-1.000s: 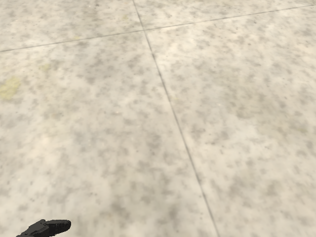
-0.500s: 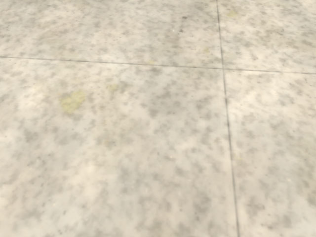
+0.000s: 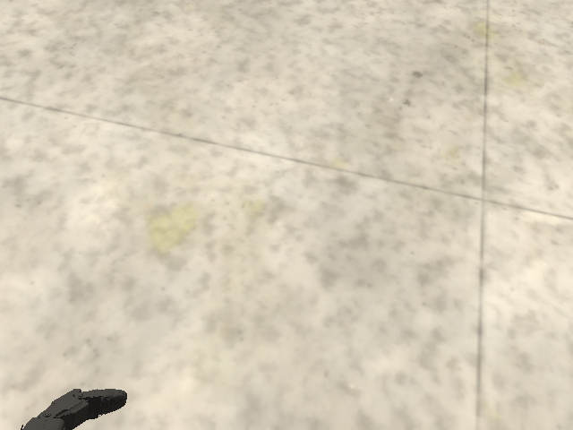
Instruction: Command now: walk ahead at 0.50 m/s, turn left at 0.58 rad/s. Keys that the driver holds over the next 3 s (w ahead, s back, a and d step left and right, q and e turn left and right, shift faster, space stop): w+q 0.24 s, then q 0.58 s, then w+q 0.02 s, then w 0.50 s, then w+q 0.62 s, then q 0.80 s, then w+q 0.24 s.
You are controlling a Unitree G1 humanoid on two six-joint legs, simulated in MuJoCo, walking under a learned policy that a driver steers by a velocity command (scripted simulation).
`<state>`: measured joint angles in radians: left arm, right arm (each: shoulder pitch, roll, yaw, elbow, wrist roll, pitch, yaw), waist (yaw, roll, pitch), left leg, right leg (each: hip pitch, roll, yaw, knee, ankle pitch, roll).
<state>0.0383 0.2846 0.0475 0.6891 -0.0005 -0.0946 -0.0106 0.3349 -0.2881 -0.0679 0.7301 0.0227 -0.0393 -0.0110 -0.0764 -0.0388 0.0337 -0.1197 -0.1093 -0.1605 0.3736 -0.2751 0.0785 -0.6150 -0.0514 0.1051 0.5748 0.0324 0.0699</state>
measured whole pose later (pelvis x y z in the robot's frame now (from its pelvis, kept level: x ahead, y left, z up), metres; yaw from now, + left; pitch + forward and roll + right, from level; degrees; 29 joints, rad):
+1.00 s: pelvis +0.37 +0.01 -0.02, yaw +34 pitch +2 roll +1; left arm 0.18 0.30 0.05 0.76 0.00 -0.03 0.00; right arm 0.21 -0.30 -0.07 0.60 0.00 0.03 -0.02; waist 0.00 0.00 -0.02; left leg -0.41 -0.12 -0.15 0.59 -0.24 0.04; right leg -0.33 0.00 0.04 0.57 -0.31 0.01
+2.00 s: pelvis +0.72 +0.32 -0.01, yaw +54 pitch +2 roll -1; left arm 0.11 0.27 0.04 0.67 0.01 -0.10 -0.02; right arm 0.38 -0.30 -0.06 0.75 0.03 -0.03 -0.01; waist -0.04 0.03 0.03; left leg -0.34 -0.04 -0.12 1.14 -0.45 0.01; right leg -0.39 0.01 -0.02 0.53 -0.17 -0.01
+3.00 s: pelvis +0.83 +0.50 +0.00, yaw +90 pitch +1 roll +1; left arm 0.27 0.28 0.06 0.73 0.01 -0.03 0.03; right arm 0.24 -0.35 -0.11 0.64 0.02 0.04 0.00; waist 0.04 0.02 -0.01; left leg -0.58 0.00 -0.06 1.08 -0.27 -0.06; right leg -0.16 -0.04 -0.05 0.37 -0.23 -0.01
